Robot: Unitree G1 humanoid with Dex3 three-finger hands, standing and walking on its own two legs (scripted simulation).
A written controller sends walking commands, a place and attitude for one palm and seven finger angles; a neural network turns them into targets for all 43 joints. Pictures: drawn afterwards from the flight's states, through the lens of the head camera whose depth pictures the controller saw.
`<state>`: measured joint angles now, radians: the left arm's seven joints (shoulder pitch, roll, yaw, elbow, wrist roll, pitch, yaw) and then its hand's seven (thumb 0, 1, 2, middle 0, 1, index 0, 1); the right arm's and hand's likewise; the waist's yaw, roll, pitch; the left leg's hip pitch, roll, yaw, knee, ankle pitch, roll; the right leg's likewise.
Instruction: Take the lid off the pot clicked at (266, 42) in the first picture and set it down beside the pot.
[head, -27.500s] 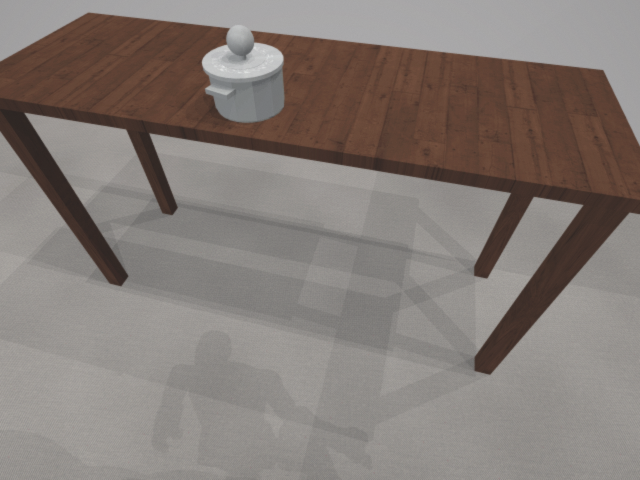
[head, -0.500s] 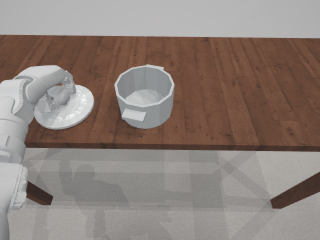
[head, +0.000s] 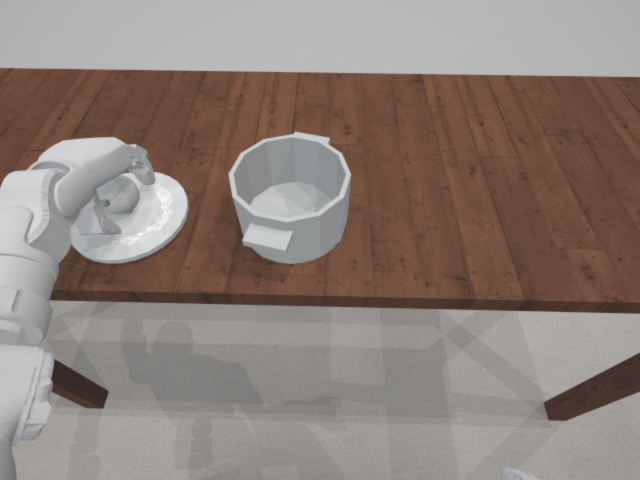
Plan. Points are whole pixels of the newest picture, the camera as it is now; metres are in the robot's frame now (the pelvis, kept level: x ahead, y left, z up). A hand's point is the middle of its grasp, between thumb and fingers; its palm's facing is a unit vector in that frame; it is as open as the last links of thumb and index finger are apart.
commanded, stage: open the fingers wide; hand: left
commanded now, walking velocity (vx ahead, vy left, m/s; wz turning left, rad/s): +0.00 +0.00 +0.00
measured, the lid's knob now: (117, 194) +0.46 +0.27 +0.09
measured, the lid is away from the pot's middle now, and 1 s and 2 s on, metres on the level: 0.23 0.23 0.23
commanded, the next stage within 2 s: raise the empty hand in 0.22 s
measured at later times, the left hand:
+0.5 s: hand (108, 189) +0.44 +0.26 +0.12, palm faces -0.34 -0.04 -0.94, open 11.0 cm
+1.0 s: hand (76, 155) +0.44 +0.27 +0.17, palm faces -0.27 -0.03 -0.96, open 11.0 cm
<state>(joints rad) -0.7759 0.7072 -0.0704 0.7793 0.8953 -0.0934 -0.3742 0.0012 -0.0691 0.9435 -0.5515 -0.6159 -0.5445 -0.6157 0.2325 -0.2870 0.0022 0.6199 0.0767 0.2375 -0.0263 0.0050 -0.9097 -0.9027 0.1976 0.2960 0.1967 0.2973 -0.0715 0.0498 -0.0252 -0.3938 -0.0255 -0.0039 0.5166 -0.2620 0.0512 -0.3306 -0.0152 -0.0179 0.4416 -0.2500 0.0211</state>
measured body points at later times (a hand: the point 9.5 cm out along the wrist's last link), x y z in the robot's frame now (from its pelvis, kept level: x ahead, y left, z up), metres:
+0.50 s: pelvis +0.00 +0.00 +0.00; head +0.06 -0.02 +0.45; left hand +0.46 +0.26 +0.17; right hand +0.09 -0.27 -0.13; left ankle -0.01 +0.09 -0.74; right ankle -0.02 -0.14 -0.74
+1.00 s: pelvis +0.00 +0.00 +0.00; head +0.05 -0.01 +0.45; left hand +0.45 +0.27 +0.23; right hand +0.11 -0.26 -0.12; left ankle -0.01 +0.09 -0.74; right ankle -0.02 -0.14 -0.74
